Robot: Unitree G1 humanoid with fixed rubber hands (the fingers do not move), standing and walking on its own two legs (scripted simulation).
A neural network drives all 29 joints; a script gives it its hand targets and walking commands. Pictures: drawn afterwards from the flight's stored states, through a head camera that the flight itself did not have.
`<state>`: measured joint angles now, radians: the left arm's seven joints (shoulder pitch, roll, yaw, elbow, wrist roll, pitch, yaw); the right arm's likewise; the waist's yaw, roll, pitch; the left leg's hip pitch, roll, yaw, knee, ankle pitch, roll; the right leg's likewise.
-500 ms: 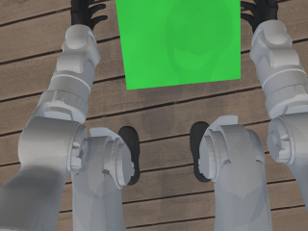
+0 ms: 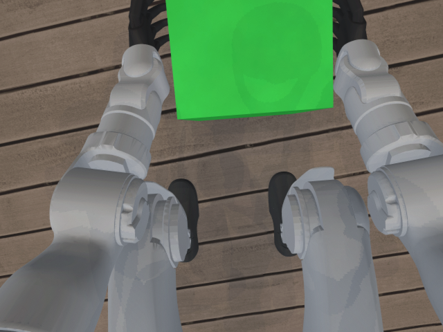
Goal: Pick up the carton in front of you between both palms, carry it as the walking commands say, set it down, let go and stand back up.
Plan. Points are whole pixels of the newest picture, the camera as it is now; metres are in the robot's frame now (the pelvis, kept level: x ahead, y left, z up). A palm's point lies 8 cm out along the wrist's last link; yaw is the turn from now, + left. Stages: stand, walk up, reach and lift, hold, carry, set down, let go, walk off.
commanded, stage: reach and lift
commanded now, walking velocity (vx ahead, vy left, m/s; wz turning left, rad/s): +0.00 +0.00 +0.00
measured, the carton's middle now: (245, 57) +0.50 -0.05 -0.26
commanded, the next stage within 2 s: none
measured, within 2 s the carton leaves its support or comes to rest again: leaves its support in 0.04 s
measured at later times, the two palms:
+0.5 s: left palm (93, 22) +0.49 +0.09 +0.00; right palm out of the picture +0.47 -0.20 -0.01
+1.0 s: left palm out of the picture +0.47 +0.11 +0.16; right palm out of the picture +0.44 -0.19 +0.15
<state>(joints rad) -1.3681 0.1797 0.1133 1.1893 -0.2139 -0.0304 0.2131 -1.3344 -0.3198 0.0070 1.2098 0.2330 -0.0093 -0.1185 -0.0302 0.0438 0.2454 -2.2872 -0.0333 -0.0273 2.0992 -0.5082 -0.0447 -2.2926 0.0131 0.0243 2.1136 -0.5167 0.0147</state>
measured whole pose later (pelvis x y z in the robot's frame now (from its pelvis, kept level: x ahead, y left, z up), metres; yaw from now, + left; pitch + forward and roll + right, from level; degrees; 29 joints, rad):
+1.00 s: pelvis +0.06 +0.01 +0.20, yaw -4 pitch +36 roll +0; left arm -0.63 -0.14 0.40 0.60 0.14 0.25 0.11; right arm -0.66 -0.01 -0.30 0.65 -0.13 0.32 -0.02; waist -0.01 0.04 -0.26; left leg -1.57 -0.10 -0.07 1.50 -0.55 -0.02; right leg -1.59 0.06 0.07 1.48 -0.52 0.03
